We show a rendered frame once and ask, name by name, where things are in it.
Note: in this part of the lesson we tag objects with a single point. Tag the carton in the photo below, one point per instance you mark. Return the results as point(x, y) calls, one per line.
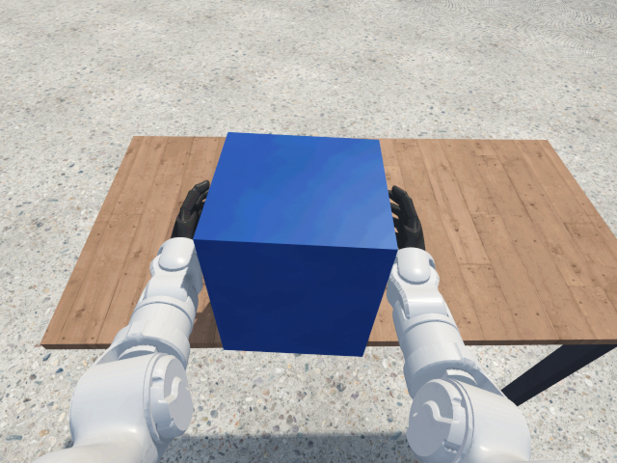
point(296, 242)

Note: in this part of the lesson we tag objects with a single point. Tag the left robot forearm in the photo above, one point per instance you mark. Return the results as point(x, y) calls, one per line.
point(163, 318)

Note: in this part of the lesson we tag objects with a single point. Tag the table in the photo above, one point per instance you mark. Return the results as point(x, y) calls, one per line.
point(523, 256)

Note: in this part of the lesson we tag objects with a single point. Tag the robot left hand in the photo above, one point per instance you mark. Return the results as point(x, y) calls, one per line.
point(190, 212)

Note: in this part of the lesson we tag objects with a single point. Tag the right robot forearm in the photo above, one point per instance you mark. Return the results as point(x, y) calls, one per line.
point(427, 333)

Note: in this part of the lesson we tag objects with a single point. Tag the robot right upper arm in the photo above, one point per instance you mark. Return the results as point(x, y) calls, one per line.
point(454, 422)

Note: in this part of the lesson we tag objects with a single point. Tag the robot right hand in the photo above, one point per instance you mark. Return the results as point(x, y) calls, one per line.
point(410, 234)

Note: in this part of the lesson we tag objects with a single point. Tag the robot left upper arm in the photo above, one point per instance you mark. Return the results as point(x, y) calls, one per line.
point(127, 411)

